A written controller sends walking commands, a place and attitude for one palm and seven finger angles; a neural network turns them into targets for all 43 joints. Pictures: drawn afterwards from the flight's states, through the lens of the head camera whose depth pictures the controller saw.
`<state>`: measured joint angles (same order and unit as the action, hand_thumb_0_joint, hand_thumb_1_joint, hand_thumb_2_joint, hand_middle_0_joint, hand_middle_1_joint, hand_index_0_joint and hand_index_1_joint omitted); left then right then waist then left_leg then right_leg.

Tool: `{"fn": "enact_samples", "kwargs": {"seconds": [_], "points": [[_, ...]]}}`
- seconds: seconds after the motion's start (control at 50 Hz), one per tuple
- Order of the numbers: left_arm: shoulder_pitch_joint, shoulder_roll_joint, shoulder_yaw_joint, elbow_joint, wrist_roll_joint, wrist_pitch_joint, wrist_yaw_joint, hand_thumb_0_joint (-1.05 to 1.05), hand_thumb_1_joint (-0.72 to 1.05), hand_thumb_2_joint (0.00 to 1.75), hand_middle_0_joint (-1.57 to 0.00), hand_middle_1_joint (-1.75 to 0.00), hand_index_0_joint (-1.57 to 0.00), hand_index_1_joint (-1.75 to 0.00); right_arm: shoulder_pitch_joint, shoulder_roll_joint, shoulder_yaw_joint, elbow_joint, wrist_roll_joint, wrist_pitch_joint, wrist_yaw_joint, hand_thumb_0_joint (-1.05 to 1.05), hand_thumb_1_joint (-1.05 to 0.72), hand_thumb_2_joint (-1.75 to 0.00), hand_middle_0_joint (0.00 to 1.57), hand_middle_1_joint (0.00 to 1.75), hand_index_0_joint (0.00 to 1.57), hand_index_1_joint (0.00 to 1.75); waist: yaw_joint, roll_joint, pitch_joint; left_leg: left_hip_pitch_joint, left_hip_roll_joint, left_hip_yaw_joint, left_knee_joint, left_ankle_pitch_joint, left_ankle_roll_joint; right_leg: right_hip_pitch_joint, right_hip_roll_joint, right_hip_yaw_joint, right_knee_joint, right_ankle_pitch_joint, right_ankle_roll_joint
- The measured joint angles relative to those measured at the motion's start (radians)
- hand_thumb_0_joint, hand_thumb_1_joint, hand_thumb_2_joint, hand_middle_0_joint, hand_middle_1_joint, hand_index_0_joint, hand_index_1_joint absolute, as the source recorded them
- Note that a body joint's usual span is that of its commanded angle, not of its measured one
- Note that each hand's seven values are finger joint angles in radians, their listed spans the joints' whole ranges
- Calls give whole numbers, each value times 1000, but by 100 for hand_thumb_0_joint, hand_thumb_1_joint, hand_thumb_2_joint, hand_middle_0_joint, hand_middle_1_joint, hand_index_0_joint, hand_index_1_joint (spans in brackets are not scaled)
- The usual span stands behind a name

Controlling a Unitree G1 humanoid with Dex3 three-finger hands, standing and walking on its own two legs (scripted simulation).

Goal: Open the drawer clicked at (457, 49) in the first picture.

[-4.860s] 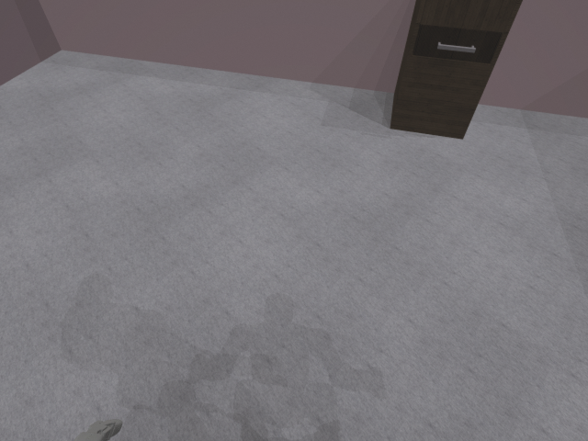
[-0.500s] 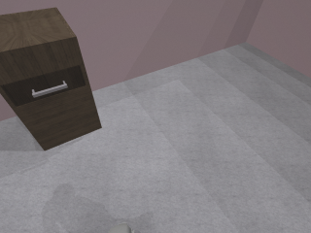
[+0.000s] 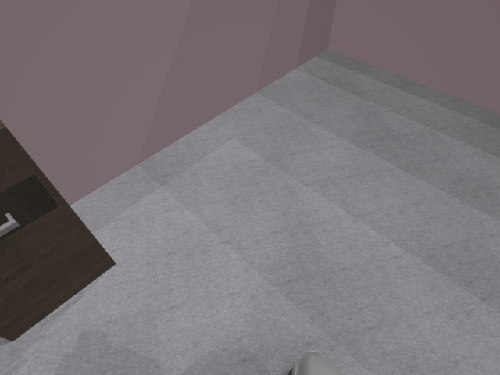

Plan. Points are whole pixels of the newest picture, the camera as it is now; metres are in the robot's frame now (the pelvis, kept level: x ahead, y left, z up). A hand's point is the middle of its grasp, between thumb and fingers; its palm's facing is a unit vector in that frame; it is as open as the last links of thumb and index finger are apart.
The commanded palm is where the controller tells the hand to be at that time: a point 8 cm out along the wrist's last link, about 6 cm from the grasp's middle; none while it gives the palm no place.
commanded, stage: turn to face it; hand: left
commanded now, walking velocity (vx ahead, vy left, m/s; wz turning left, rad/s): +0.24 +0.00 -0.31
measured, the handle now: out of the picture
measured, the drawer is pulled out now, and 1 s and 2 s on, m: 0.00 0.00 0.00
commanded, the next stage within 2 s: take the last steps up to it in 1.36 s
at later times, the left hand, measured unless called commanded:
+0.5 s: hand (172, 356) +0.19 +0.16 -0.17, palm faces +0.19 -0.96 -0.19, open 7.3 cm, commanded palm none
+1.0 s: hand (150, 363) +0.18 +0.19 -0.15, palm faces +0.42 -0.86 -0.30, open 7.4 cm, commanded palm none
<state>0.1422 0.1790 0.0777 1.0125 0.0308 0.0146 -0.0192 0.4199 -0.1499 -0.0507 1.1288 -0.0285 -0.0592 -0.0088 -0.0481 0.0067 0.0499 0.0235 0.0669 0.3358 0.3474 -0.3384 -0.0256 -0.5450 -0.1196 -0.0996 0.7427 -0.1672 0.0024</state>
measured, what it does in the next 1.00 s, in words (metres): walks ahead, turning left: right foot, then left foot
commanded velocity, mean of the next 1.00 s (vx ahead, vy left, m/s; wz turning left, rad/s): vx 0.01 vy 0.00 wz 0.55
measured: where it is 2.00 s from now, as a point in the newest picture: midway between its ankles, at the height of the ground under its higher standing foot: outside the picture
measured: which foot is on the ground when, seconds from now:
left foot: down 0.00-0.08, up 0.10-0.54, down 0.56-1.00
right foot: up 0.00-0.06, down 0.08-0.56, up 0.58-0.98, down 1.00-1.00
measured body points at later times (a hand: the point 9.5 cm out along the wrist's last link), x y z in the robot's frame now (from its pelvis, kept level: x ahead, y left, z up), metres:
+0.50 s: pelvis +0.13 -0.03 +0.00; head +0.15 -0.02 +0.44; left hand +0.18 +0.21 -0.16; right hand +0.24 -0.27 -0.15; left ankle +0.16 +0.08 -0.71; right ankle +0.14 -0.12 -0.74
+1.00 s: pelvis +0.15 -0.05 -0.01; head +0.19 -0.06 +0.44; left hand +0.15 +0.24 -0.13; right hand +0.31 -0.26 -0.16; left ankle +0.17 +0.08 -0.74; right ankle +0.20 -0.18 -0.74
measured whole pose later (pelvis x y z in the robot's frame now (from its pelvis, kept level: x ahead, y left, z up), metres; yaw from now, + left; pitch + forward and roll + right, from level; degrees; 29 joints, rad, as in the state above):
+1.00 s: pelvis +0.15 -0.05 -0.01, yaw +25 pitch +1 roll +0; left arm 0.14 0.23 0.06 0.88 0.01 0.03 0.02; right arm 0.20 -0.23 -0.08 0.93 -0.02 0.05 0.02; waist -0.03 0.04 0.05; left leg -0.39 -0.04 -0.07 0.55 -0.17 0.00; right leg -0.28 -0.04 -0.03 0.57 -0.34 0.06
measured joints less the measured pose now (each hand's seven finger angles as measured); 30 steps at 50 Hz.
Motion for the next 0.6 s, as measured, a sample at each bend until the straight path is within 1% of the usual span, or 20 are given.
{"fn": "enact_samples", "kwargs": {"seconds": [0.04, 0.06, 0.08, 0.1, 0.12, 0.14, 0.16, 0.18, 0.2, 0.22, 0.26, 0.34, 0.42, 0.5, 0.54, 0.56, 0.58, 0.6], "points": [[-17, -4, -3, -13, 0, -7, -2, 1, 92, 90, -20, -30, -19, -30, 15, 4, 1, 5, -2, 6, 1, 0, -92, -90, 20, 30, 20, 30, -12, 12, 12, 14, 24, 16, 43, -49, -27, 41, 21, -17, -66, -23, -17], [-22, -4, -6, -20, 1, -17, -3, 1, 92, 90, -20, -30, -19, -30, 24, 6, 2, 8, -1, 10, 3, 0, -92, -90, 20, 30, 20, 30, -14, 19, 17, 12, 44, 20, 88, -84, -39, 73, 37, -29, -107, -23, -27], [-25, -2, -8, -26, 3, -32, -3, 1, 92, 90, -20, -30, -19, -30, 33, 11, 3, 13, 2, 14, 6, 0, -92, -90, 20, 30, 20, 30, -11, 20, 19, -8, 69, 19, 172, -122, -43, 103, 50, -36, -142, 15, -43], [-33, -4, -8, -28, 5, -49, 0, 1, 92, 90, -20, -30, -19, -30, 26, 12, 5, 18, 8, 23, 8, 1, -91, -90, 20, 30, 20, 30, -4, 28, 28, -59, 95, -14, 312, -150, -33, 94, 65, -39, -109, 11, -60], [-39, -8, -12, -29, -1, -63, 5, 1, 91, 90, -20, -30, -19, -30, 11, 12, 7, 19, 14, 32, 9, 1, -91, -90, 20, 30, 20, 30, -2, 32, 39, -129, 96, -81, 475, -178, -24, 92, 74, -42, -76, -21, -73], [-42, -14, -17, -26, -6, -72, 10, 0, 91, 90, -20, -30, -19, -30, -7, 10, 8, 17, 19, 39, 8, 1, -91, -90, 20, 30, 20, 30, -3, 35, 48, -196, 85, -144, 620, -189, -16, 106, 81, -47, -67, -51, -82], [-41, -21, -22, -21, -10, -76, 16, 0, 91, 90, -20, -30, -20, -30, -26, 8, 6, 13, 22, 44, 7, 1, -91, -90, 20, 30, 20, 30, -4, 37, 52, -257, 73, -191, 732, -178, -10, 129, 86, -52, -80, -69, -86], [-38, -28, -27, -16, -11, -76, 21, 0, 91, 90, -20, -30, -20, -30, -45, 6, 5, 7, 23, 47, 4, 1, -91, -90, 20, 30, 20, 30, -4, 37, 50, -313, 63, -221, 806, -155, -7, 154, 90, -58, -104, -73, -85], [-32, -36, -33, -10, -12, -75, 26, 0, 91, 90, -20, -30, -20, -30, -65, 3, 5, -2, 23, 50, 1, 1, -91, -90, 20, 30, 20, 30, -3, 37, 45, -363, 57, -241, 846, -127, -6, 180, 92, -64, -135, -66, -73], [-24, -44, -38, -3, -12, -74, 30, 0, 91, 90, -20, -30, -20, -30, -85, -1, 4, -12, 21, 52, -1, 1, -91, -90, 20, 30, 20, 30, -3, 38, 40, -405, 54, -255, 855, -99, -6, 204, 95, -71, -168, -58, -72], [-16, -46, -27, -2, -21, -82, 46, -1, 94, 89, -20, -30, -20, -30, -120, -5, 2, -35, 20, 56, -5, 1, -92, -90, 20, 30, 19, 30, -2, 39, 25, -471, 51, -274, 814, -55, -10, 246, 99, -91, -227, -46, -78], [-10, -31, -32, 0, -13, -65, 49, -2, 95, 89, -20, -30, -20, -30, -174, -14, -3, -74, 17, 70, -1, 0, -92, -90, 20, 30, 19, 30, 4, 33, -2, -531, 50, -267, 698, -9, -26, 305, 93, -137, -285, -49, -76], [1, -22, -31, -5, -7, -45, 48, -1, 94, 89, -20, -30, -20, -30, -212, -33, -8, -99, 15, 88, 9, 1, -93, -90, 20, 30, 19, 30, 20, 17, -10, -513, 43, -236, 577, -12, -33, 341, 74, -183, -280, -81, -62], [22, -7, -27, -12, -2, -27, 46, -1, 93, 90, -20, -30, -20, -30, -240, -46, -9, -129, 14, 96, 21, 1, -92, -90, 20, 30, 19, 30, 41, -9, 0, -449, 33, -208, 438, -18, -23, 350, 42, -225, -217, -137, -40], [39, 4, -23, -15, -5, -16, 44, 0, 92, 90, -20, -30, -20, -30, -248, -54, -9, -150, 12, 95, 26, 1, -92, -90, 20, 30, 19, 30, 46, -19, 6, -397, 27, -198, 341, 35, -13, 341, 19, -245, -154, -179, -23], [50, 10, -20, -16, -8, -9, 42, 0, 92, 90, -20, -30, -20, -30, -250, -59, -10, -162, 9, 90, 27, 1, -92, -90, 20, 30, 19, 30, 46, -25, 6, -381, 16, -198, 304, 65, 18, 323, 1, -249, -103, -207, -12], [53, 18, -16, -15, -12, 2, 41, 0, 92, 90, -20, -30, -20, -30, -256, -59, -12, -173, 7, 85, 27, 1, -92, -90, 20, 30, 19, 30, 45, -38, 10, -392, -1, -199, 319, 59, 48, 288, -12, -217, -21, -275, 13], [54, 26, -14, -17, -13, 16, 41, 0, 92, 90, -20, -30, -20, -30, -261, -60, -11, -183, 6, 79, 26, 0, -92, -90, 20, 30, 19, 30, 46, -43, 19, -401, -11, -202, 333, 50, 68, 244, -6, -162, 79, -343, 30]]}}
